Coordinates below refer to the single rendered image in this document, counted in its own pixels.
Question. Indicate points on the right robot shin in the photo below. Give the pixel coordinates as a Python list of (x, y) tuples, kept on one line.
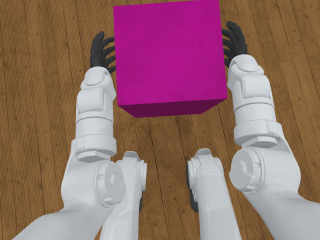
[(206, 151)]

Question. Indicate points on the right robot upper arm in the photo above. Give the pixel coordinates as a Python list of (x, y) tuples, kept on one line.
[(270, 179)]

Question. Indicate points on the robot right hand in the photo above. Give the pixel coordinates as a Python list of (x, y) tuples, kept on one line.
[(236, 44)]

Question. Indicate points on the carton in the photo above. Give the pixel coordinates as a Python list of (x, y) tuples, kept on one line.
[(169, 58)]

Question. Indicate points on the left robot forearm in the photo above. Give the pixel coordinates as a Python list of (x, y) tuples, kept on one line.
[(94, 138)]

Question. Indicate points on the robot shin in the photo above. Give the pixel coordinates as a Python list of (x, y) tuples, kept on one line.
[(131, 154), (206, 151)]

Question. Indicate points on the left robot shin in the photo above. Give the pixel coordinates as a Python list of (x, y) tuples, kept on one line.
[(131, 154)]

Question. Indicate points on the left robot upper arm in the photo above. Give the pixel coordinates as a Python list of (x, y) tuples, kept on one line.
[(89, 192)]

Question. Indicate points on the robot left hand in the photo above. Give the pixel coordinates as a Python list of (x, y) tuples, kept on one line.
[(98, 55)]

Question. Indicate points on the right robot forearm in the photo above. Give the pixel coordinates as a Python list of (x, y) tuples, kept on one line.
[(253, 106)]

